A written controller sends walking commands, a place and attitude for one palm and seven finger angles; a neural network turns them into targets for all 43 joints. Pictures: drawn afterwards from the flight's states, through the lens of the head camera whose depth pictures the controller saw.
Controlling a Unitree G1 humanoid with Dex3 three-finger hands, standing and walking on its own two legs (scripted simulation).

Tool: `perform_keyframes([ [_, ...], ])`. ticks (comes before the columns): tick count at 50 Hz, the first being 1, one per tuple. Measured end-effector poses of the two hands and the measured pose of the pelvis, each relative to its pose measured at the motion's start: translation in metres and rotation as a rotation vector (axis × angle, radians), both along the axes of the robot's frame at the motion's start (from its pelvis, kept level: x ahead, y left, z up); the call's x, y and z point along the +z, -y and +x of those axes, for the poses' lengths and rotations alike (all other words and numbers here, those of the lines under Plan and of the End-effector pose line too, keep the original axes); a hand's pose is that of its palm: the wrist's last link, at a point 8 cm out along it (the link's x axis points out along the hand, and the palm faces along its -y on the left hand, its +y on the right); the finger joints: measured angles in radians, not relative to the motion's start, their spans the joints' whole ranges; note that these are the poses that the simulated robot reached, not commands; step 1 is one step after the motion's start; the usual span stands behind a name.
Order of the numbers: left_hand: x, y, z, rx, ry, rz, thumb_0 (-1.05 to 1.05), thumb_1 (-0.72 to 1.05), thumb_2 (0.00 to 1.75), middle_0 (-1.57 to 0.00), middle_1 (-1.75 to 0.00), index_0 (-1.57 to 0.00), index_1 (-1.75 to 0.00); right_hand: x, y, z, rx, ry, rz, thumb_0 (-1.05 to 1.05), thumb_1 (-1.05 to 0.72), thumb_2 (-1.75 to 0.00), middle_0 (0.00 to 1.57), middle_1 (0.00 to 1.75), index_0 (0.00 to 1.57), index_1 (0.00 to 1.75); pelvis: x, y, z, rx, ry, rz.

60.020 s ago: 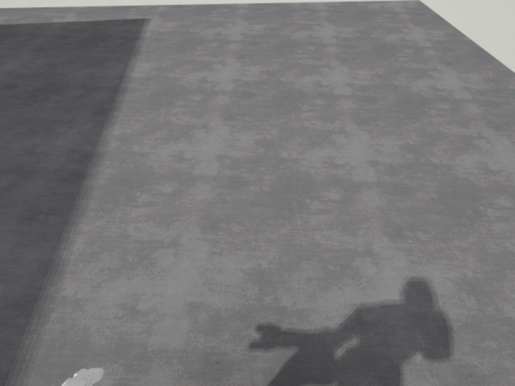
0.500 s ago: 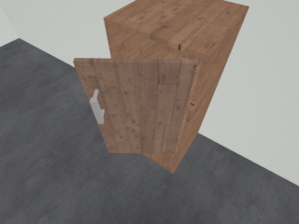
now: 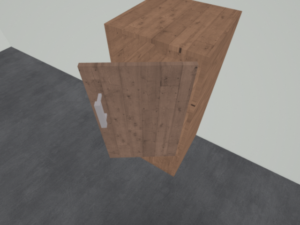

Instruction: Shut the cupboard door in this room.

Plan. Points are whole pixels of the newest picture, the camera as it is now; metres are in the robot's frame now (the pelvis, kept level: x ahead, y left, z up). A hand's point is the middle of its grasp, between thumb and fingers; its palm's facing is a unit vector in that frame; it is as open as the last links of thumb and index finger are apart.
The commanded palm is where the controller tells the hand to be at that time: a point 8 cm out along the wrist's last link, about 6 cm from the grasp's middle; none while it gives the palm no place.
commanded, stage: come to a stop and stand still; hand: left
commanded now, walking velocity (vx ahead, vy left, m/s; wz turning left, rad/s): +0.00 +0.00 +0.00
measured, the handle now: (101, 111) +0.48 +0.19 -0.02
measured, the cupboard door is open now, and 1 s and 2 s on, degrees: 34 34 34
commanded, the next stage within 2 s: look again from close up in 0.06 s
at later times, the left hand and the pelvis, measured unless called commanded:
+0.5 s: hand out of the picture +0.02 +0.18 -0.18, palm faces +0.00 -0.98 -0.18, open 7.3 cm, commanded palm none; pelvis +0.03 +0.01 +0.00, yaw +0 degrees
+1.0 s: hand (87, 190) +0.21 +0.17 -0.01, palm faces +0.09 -1.00 -0.01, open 6.8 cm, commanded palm +0.13 +0.24 -0.06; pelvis +0.00 +0.00 -0.06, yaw +3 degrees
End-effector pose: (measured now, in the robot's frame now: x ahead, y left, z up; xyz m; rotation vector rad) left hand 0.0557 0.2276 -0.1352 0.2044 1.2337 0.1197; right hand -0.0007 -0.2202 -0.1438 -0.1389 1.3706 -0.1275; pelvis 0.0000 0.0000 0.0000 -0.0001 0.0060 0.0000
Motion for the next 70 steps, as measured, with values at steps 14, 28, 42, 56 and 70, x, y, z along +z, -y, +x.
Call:
perform_keyframes([
  [14,-0.011,-0.003,-0.05,0.054,-0.18,-0.031,0.0,0.91,0.9,-0.19,-0.3,-0.2,-0.3,0.008,0.001,0.04,0.029,0.031,-0.044,0.01,-0.92,-0.9,0.19,0.3,0.2,0.3,0.003,-0.008,0.016,-0.005,0.003,-0.002],
  [28,-0.013,-0.007,-0.034,0.053,-0.167,-0.037,0.0,0.91,0.9,-0.19,-0.3,-0.2,-0.3,0.011,-0.005,0.065,0.039,0.065,-0.055,0.0,-0.92,-0.9,0.2,0.3,0.2,0.3,0.004,-0.014,0.027,-0.006,0.008,-0.001],
  [42,0.071,-0.03,0.076,0.126,0.53,0.047,0.01,0.91,0.9,-0.21,-0.31,-0.22,-0.31,0.022,0.003,0.075,0.024,0.355,-0.08,0.01,-0.92,-0.9,0.2,0.3,0.21,0.3,-0.007,-0.012,0.019,0.06,0.001,0.008],
  [56,0.06,0.003,0.072,-0.003,1.122,-0.149,0.01,0.91,0.9,-0.39,-0.51,-0.4,-0.51,0.007,0.037,0.199,0.197,0.864,-0.075,0.01,-0.91,-0.9,0.19,0.3,0.2,0.3,-0.098,0.019,-0.017,0.053,-0.21,0.018],
  [70,0.085,0.005,0.102,-0.085,1.172,-0.146,0.01,0.9,0.9,-0.64,-0.79,-0.65,-0.79,-0.023,0.004,0.199,0.236,0.786,0.024,0.01,-0.91,-0.9,0.2,0.3,0.21,0.3,-0.103,0.031,-0.016,0.089,-0.256,-0.031],
])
